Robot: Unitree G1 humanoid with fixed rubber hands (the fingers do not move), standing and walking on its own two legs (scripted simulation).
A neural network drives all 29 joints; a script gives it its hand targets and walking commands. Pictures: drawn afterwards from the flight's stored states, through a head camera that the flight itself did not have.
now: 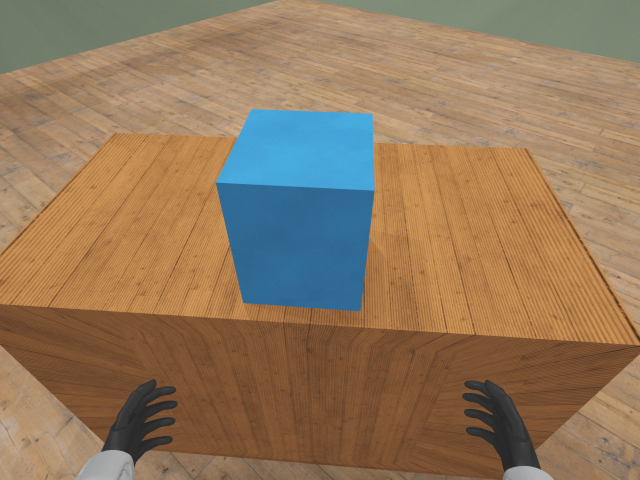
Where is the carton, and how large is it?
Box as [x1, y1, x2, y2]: [216, 109, 374, 310]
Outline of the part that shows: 252,109 216,181 243,302 360,310 374,190 372,114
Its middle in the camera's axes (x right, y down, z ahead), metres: -0.02 -0.04 +0.64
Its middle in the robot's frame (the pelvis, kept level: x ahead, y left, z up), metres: +0.52 +0.02 +0.07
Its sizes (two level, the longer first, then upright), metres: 0.210 0.200 0.250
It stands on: a pedestal, 0.70 m high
